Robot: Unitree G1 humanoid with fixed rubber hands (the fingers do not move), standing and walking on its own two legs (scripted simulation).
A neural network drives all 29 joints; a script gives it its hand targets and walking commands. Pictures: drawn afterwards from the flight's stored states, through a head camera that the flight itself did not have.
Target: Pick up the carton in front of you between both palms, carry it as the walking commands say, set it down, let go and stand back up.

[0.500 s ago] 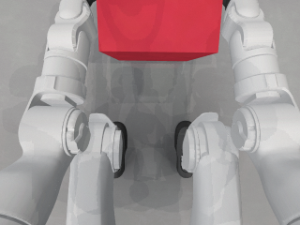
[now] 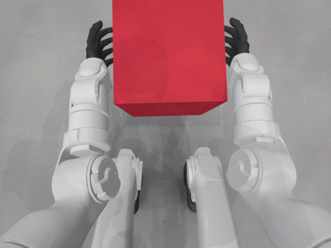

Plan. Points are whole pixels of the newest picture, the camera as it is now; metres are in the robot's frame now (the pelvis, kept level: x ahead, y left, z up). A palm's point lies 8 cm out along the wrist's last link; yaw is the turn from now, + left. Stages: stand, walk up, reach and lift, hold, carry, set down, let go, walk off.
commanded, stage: reach and lift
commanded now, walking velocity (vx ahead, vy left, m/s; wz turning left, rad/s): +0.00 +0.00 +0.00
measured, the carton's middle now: (167, 71) +0.51 -0.02 -0.13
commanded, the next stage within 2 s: none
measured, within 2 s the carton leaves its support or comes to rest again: neither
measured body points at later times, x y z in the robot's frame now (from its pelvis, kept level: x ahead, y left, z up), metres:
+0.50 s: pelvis +0.05 +0.00 +0.13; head +0.21 -0.01 +0.55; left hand +0.47 +0.14 +0.10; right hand +0.47 -0.17 +0.09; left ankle +0.12 +0.13 -0.45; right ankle +0.12 -0.13 -0.45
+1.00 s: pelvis +0.09 +0.00 +0.26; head +0.13 +0.00 +0.71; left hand +0.43 +0.14 +0.25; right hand +0.42 -0.16 +0.25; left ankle +0.12 +0.13 -0.45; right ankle +0.12 -0.13 -0.45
